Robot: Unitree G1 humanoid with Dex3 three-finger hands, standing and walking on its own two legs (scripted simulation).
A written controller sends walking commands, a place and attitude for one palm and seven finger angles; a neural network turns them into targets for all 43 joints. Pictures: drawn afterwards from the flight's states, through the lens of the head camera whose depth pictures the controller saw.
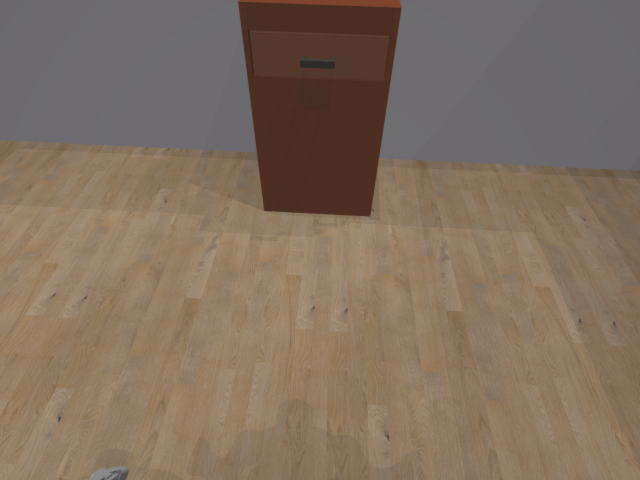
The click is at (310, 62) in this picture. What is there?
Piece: drawer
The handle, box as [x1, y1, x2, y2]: [300, 55, 334, 68]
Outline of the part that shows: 300,59 300,66 303,67 334,68 334,56 332,56 331,59 306,58 305,55 303,55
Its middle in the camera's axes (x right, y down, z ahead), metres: -0.01 -0.59 +1.27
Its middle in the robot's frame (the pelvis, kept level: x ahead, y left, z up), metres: +1.34 +0.07 -0.05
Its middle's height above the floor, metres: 0.72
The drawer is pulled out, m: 0.00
